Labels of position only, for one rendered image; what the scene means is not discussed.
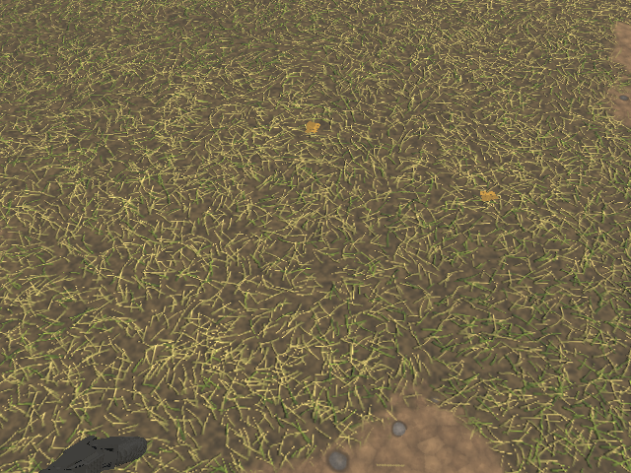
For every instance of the robot left hand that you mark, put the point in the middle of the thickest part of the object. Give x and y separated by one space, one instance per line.
92 455

